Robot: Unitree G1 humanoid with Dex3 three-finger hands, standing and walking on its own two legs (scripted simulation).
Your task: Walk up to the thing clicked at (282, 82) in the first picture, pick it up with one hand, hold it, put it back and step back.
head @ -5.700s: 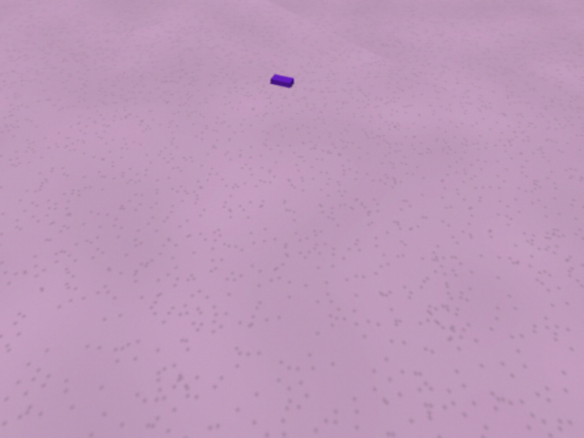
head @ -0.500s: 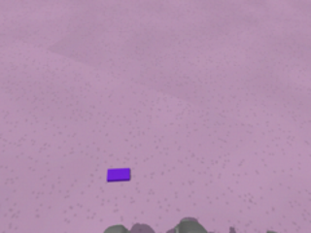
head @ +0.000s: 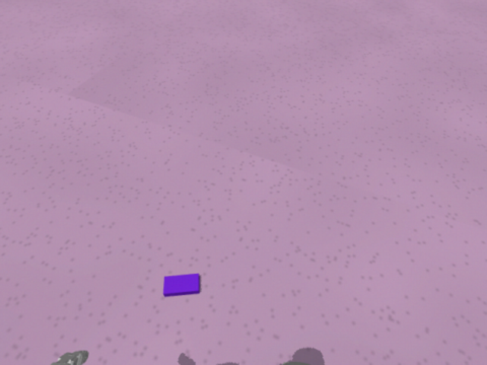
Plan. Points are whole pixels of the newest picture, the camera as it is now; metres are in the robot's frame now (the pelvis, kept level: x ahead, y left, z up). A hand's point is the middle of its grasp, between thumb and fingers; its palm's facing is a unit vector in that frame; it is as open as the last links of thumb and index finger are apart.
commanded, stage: walk up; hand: left
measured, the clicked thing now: (181, 285) +0.52 +0.24 -0.73
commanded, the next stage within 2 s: stand in 1.08 s
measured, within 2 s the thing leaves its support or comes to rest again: neither
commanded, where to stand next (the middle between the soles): +0.06 -0.02 m, yaw +3 degrees
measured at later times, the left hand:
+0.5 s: hand out of the picture +0.11 +0.26 -0.14, palm faces +0.03 -0.95 -0.33, open 7.4 cm
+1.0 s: hand out of the picture +0.10 +0.26 -0.14, palm faces +0.05 -0.95 -0.32, open 7.4 cm
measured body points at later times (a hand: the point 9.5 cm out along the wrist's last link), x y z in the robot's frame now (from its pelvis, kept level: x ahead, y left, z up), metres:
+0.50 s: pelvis +0.01 +0.00 +0.01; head +0.03 +0.01 +0.46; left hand +0.11 +0.31 -0.11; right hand +0.09 -0.32 -0.10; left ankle +0.03 +0.15 -0.72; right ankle +0.03 -0.10 -0.72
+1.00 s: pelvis +0.02 +0.00 +0.02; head +0.04 +0.01 +0.47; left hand +0.09 +0.31 -0.11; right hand +0.10 -0.32 -0.10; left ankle +0.03 +0.15 -0.72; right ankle +0.03 -0.10 -0.72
